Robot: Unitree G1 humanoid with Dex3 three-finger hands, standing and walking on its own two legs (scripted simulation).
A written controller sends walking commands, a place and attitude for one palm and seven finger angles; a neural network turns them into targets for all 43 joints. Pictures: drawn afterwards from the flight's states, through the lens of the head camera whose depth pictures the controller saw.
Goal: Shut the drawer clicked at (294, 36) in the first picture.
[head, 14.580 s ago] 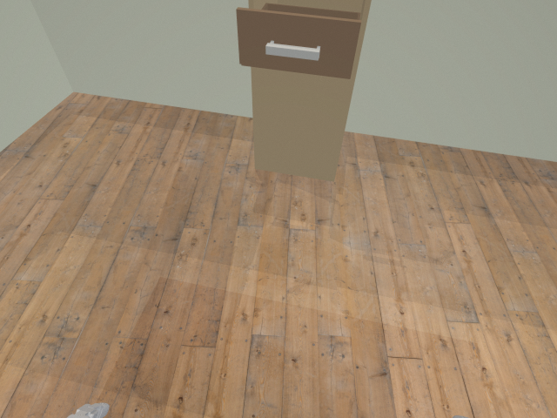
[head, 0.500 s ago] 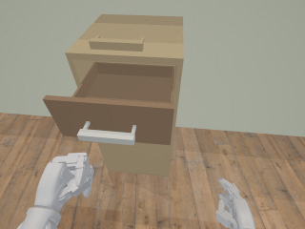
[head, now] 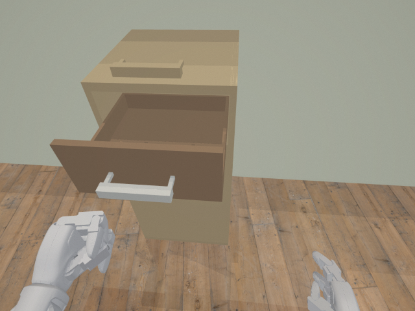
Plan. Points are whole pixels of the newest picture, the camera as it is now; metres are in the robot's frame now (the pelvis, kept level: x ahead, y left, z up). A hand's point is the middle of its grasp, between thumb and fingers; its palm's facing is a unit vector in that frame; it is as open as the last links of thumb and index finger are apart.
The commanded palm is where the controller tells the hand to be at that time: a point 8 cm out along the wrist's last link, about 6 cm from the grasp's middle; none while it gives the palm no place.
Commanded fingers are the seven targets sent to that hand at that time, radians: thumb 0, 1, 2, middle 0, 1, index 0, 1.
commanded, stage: bring the fist close to the handle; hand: left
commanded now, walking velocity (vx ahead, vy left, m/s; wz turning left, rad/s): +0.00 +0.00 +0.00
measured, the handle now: (138, 185) +0.38 +0.20 +0.03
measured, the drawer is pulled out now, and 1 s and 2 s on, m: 0.23 0.23 0.22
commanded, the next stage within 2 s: push the drawer shut in 1.46 s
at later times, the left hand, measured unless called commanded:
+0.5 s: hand (123, 241) +0.21 +0.17 +0.09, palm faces -0.01 -1.00 -0.06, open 3.3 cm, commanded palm +0.19 +0.22 +0.08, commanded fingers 0.00 0.90 0.90 -1.40 -1.60 -1.40 -1.60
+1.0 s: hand (137, 231) +0.26 +0.17 +0.04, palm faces -0.02 -1.00 -0.04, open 3.3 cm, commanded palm +0.24 +0.22 +0.03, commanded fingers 0.00 0.90 0.90 -1.40 -1.60 -1.40 -1.60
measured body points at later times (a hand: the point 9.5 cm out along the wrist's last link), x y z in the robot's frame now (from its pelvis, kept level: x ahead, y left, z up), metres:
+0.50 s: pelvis -0.01 +0.00 +0.00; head +0.00 -0.02 +0.45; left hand +0.21 +0.22 +0.09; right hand +0.17 -0.23 -0.08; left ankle +0.01 +0.13 -0.72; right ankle -0.02 -0.09 -0.72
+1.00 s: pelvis -0.01 +0.01 -0.02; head +0.03 +0.00 +0.43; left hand +0.26 +0.22 +0.04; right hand +0.15 -0.23 -0.11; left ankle +0.01 +0.13 -0.72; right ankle -0.02 -0.09 -0.72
